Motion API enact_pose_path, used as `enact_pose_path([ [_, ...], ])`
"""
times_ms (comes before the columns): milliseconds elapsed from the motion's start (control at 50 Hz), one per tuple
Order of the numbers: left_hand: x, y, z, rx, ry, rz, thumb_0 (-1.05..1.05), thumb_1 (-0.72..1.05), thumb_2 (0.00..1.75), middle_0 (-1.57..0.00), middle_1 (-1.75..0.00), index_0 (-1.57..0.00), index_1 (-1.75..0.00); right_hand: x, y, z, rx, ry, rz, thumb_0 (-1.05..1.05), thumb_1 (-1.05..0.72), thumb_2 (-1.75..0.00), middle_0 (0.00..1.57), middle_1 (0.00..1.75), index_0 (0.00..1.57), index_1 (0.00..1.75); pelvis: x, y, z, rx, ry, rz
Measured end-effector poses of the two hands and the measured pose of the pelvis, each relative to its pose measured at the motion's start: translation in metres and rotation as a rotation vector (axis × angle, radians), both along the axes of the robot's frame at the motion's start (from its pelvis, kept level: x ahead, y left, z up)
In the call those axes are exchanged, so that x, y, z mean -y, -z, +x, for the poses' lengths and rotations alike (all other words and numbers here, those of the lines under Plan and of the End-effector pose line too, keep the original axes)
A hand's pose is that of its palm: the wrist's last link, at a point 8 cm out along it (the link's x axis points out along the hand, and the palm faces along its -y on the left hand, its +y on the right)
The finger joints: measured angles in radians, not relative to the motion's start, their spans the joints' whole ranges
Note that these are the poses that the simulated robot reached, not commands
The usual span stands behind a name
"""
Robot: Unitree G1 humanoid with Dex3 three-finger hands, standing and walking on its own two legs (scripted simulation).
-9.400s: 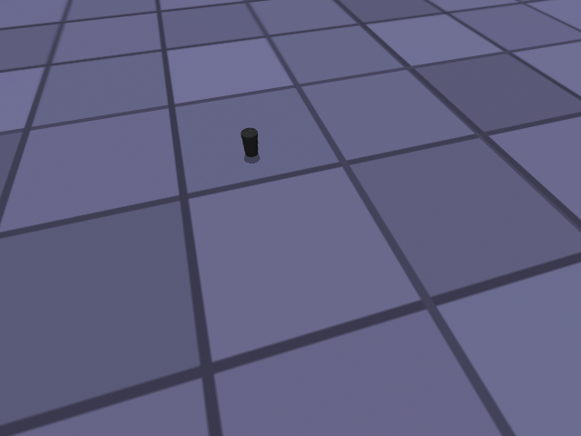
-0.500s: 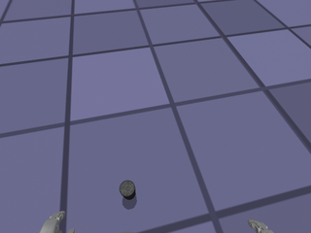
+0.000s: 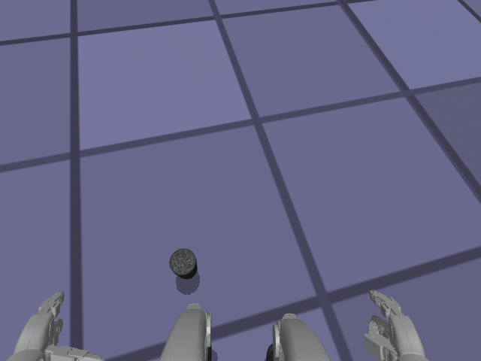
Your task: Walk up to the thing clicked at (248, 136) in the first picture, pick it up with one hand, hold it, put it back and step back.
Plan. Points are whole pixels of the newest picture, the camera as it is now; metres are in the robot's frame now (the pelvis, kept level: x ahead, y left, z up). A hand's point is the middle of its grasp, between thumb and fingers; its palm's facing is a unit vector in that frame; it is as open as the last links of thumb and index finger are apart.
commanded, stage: go down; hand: left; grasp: from the side
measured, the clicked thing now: (185, 265) +0.38 +0.19 -0.62
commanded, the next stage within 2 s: none
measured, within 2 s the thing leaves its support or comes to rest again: neither
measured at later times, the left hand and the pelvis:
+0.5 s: hand (84, 306) +0.21 +0.32 -0.20, palm faces +0.12 -0.97 -0.22, open 17.6 cm; pelvis -0.03 +0.00 -0.11, yaw -1 degrees
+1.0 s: hand (88, 280) +0.27 +0.36 -0.26, palm faces +0.15 -0.97 -0.18, open 17.1 cm; pelvis -0.07 -0.01 -0.22, yaw -4 degrees
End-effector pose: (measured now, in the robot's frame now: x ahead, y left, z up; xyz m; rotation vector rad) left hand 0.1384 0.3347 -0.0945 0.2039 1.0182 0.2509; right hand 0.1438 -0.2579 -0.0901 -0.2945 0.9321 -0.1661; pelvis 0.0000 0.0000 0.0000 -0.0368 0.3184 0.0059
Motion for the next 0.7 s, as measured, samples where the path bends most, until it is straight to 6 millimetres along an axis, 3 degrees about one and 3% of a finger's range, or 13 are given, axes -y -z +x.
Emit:
enact_pose_path([
  [160,-0.003,0.008,-0.005,0.043,-0.015,-0.008,0.0,-0.56,0.01,-0.08,-0.03,-0.08,-0.04,-0.011,0.005,0.031,0.111,-0.068,-0.004,0.01,-0.9,-0.89,0.2,0.3,0.2,0.3,0.002,0.016,-0.004,-0.031,-0.007,-0.007],
  [320,-0.019,0.031,-0.005,0.107,-0.019,-0.014,-0.01,-0.59,0.0,-0.09,-0.03,-0.08,-0.03,-0.011,0.025,0.039,0.155,-0.122,-0.028,0.01,-0.91,-0.89,0.2,0.3,0.2,0.3,0.004,0.044,-0.013,-0.084,-0.011,-0.012],
  [440,-0.035,0.065,0.027,0.27,0.04,-0.017,-0.01,-0.59,0.01,-0.08,-0.06,-0.08,-0.07,-0.001,0.073,0.03,0.121,-0.154,-0.071,0.01,-0.91,-0.89,0.2,0.3,0.2,0.3,0.005,0.09,-0.024,-0.158,-0.004,-0.02],
  [560,-0.041,0.097,0.065,0.405,0.101,-0.021,-0.01,-0.59,0.05,-0.07,-0.1,-0.07,-0.1,0.007,0.13,0.008,0.027,-0.142,-0.082,0.01,-0.91,-0.89,0.2,0.3,0.2,0.3,0.004,0.133,-0.035,-0.21,0.012,-0.028],
  [700,-0.049,0.111,0.078,0.472,0.097,0.005,-0.01,-0.57,0.1,-0.07,-0.12,-0.05,-0.13,0.008,0.176,-0.026,-0.08,-0.112,-0.053,0.01,-0.9,-0.89,0.2,0.3,0.2,0.3,0.006,0.161,-0.046,-0.237,0.03,-0.029],
])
